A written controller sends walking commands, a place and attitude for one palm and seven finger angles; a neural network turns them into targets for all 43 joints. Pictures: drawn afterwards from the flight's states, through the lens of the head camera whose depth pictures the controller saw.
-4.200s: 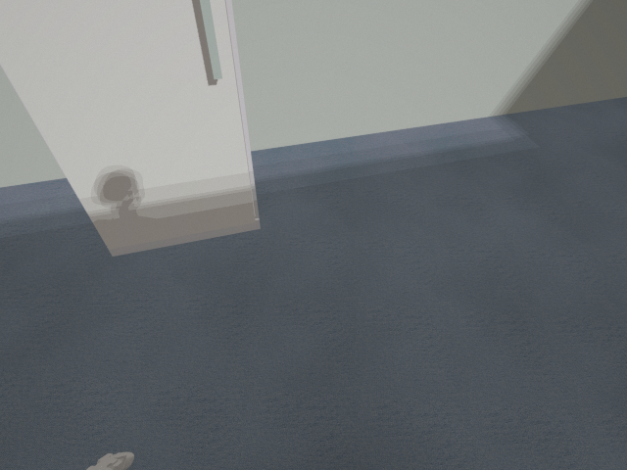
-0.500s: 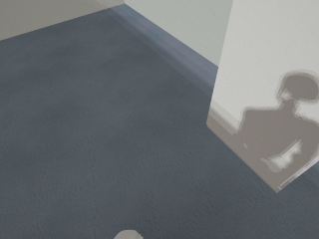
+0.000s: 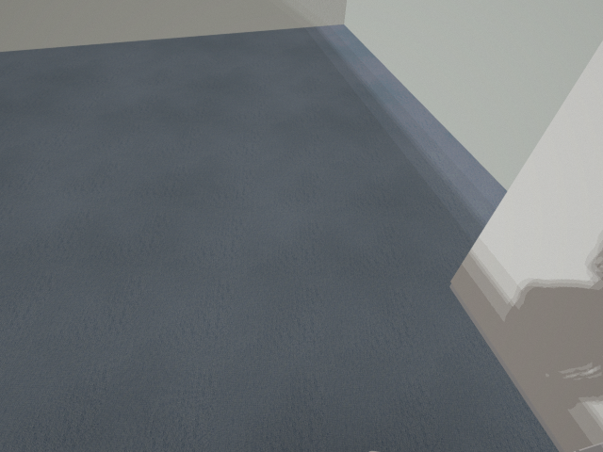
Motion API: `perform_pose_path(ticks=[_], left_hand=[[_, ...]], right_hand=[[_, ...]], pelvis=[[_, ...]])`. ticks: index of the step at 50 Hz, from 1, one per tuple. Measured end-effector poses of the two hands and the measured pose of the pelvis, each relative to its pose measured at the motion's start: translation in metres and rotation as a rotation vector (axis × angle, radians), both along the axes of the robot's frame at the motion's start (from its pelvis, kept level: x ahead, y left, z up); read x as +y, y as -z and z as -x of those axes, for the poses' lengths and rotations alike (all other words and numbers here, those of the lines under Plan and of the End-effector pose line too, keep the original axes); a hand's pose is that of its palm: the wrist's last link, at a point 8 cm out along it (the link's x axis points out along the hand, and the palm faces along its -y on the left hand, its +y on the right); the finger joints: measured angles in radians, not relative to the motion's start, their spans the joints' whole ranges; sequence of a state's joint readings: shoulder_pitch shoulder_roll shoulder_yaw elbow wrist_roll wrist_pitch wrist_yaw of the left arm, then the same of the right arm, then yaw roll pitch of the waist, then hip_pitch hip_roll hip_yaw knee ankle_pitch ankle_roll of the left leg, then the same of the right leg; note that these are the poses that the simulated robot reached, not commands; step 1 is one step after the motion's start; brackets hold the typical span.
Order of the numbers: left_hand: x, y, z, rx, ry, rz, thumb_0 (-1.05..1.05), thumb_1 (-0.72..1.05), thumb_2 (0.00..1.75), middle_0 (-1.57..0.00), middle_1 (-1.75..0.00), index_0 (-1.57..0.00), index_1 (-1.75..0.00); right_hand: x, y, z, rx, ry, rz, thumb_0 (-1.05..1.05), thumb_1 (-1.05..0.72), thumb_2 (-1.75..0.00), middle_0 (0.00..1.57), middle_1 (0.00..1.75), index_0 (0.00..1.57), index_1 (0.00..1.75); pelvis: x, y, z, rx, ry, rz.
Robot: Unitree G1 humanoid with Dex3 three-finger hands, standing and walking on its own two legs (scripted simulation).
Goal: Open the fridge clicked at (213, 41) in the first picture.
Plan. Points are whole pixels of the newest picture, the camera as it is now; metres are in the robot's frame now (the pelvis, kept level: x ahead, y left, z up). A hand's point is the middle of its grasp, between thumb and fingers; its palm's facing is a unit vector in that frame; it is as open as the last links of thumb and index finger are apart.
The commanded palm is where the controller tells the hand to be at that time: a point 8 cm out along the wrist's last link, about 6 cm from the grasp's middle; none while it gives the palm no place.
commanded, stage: walk to a spot facing it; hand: right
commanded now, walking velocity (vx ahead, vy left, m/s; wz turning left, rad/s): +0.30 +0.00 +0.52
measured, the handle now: out of the picture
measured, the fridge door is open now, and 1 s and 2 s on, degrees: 0 0 0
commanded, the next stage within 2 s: turn to face it in 0.66 s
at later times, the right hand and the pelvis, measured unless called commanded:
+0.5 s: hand (454, 416) +0.23 -0.24 -0.18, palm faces -0.24 +0.96 -0.17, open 7.4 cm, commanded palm none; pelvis +0.11 -0.06 +0.00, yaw +18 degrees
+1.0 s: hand (364, 314) +0.40 -0.10 -0.17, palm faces -0.48 +0.86 -0.18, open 7.4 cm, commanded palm none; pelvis +0.21 -0.02 -0.01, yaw +27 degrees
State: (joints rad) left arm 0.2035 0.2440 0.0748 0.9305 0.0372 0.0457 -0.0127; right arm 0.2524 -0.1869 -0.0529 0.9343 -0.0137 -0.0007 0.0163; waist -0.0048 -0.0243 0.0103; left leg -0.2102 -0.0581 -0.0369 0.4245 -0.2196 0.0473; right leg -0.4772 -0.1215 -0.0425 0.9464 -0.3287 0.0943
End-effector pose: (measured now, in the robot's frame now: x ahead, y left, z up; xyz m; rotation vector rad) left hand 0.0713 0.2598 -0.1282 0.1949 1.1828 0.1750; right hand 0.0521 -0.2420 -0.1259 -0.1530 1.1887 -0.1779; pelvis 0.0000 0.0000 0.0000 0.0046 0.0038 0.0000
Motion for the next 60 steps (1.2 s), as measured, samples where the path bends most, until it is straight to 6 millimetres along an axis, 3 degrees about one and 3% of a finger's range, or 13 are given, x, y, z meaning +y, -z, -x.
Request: perform_pose_path(ticks=[7,9,12,18,23,28,35,37,40,45,49,55,60], left_hand=[[-0.029,-0.020,-0.053,-0.121,0.009,-0.054,0.01,0.91,0.90,-0.20,-0.30,-0.20,-0.30],[-0.041,-0.022,-0.062,-0.162,-0.004,-0.074,0.00,0.91,0.90,-0.20,-0.30,-0.20,-0.30],[-0.055,-0.028,-0.057,-0.173,-0.052,-0.076,0.00,0.91,0.90,-0.20,-0.30,-0.20,-0.30],[-0.081,-0.026,-0.014,-0.037,-0.199,-0.055,0.00,0.91,0.90,-0.20,-0.30,-0.20,-0.30],[-0.098,-0.016,0.033,0.126,-0.332,-0.025,0.00,0.92,0.90,-0.20,-0.30,-0.20,-0.30],[-0.116,-0.004,0.068,0.261,-0.461,0.029,0.00,0.91,0.90,-0.20,-0.30,-0.20,-0.30],[-0.121,0.022,0.087,0.377,-0.621,0.125,0.00,0.91,0.90,-0.20,-0.30,-0.20,-0.30],[-0.112,0.031,0.080,0.380,-0.644,0.139,0.00,0.91,0.90,-0.20,-0.30,-0.20,-0.30],[-0.090,0.034,0.049,0.304,-0.651,0.113,0.01,0.91,0.90,-0.20,-0.30,-0.20,-0.30],[-0.053,0.025,-0.020,0.107,-0.614,0.057,0.00,0.91,0.90,-0.20,-0.30,-0.20,-0.30],[-0.049,0.019,-0.062,0.023,-0.566,0.047,0.00,0.91,0.90,-0.20,-0.30,-0.20,-0.30],[-0.059,0.016,-0.096,0.056,-0.465,0.013,0.00,0.93,0.90,-0.20,-0.30,-0.20,-0.30],[-0.070,0.003,-0.108,0.091,-0.412,0.003,0.00,0.92,0.90,-0.20,-0.30,-0.20,-0.30]], right_hand=[[-0.030,0.024,0.021,0.133,0.013,-0.045,0.00,-0.91,-0.90,0.20,0.30,0.20,0.30],[-0.044,0.034,0.018,0.174,0.003,-0.056,0.00,-0.91,-0.90,0.20,0.30,0.20,0.30],[-0.058,0.034,-0.002,0.216,-0.051,-0.061,0.01,-0.91,-0.90,0.20,0.30,0.20,0.30],[-0.074,0.022,-0.082,0.157,-0.154,-0.048,0.01,-0.91,-0.90,0.20,0.30,0.20,0.29],[-0.063,0.019,-0.155,0.105,-0.240,-0.032,0.01,-0.91,-0.90,0.20,0.30,0.19,0.29],[-0.025,0.022,-0.226,0.078,-0.365,-0.034,0.00,-0.92,-0.90,0.19,0.30,0.19,0.29],[0.061,0.029,-0.326,-0.043,-0.562,-0.038,0.00,-0.91,-0.90,0.20,0.30,0.19,0.29],[0.079,0.030,-0.345,-0.098,-0.585,-0.036,0.00,-0.91,-0.90,0.20,0.30,0.19,0.29],[0.091,0.024,-0.357,-0.111,-0.602,-0.026,0.00,-0.91,-0.90,0.20,0.30,0.20,0.29],[0.094,0.013,-0.362,-0.084,-0.623,-0.008,0.00,-0.91,-0.90,0.20,0.30,0.20,0.30],[0.091,0.012,-0.365,-0.089,-0.600,-0.040,0.00,-0.91,-0.90,0.20,0.30,0.20,0.30],[0.061,0.034,-0.365,-0.090,-0.464,-0.108,0.00,-0.91,-0.90,0.20,0.30,0.20,0.30],[0.018,0.035,-0.343,0.024,-0.386,-0.060,0.00,-0.91,-0.90,0.20,0.30,0.20,0.30]], pelvis=[[-0.032,0.005,-0.025,0.002,-0.074,-0.020],[-0.043,0.011,-0.033,-0.003,-0.104,-0.022],[-0.055,0.006,-0.047,-0.014,-0.160,-0.035],[-0.065,-0.007,-0.079,-0.018,-0.230,-0.058],[-0.064,-0.006,-0.104,-0.013,-0.292,-0.056],[-0.055,0.001,-0.128,-0.006,-0.360,-0.042],[-0.023,0.024,-0.163,0.003,-0.452,-0.017],[-0.015,0.030,-0.170,0.000,-0.482,-0.014],[-0.010,0.026,-0.177,-0.020,-0.504,-0.021],[-0.010,0.015,-0.192,-0.017,-0.518,-0.023],[-0.014,0.013,-0.207,-0.017,-0.486,-0.035],[-0.029,0.022,-0.230,-0.020,-0.401,-0.049],[-0.039,0.011,-0.235,0.009,-0.368,-0.043]])
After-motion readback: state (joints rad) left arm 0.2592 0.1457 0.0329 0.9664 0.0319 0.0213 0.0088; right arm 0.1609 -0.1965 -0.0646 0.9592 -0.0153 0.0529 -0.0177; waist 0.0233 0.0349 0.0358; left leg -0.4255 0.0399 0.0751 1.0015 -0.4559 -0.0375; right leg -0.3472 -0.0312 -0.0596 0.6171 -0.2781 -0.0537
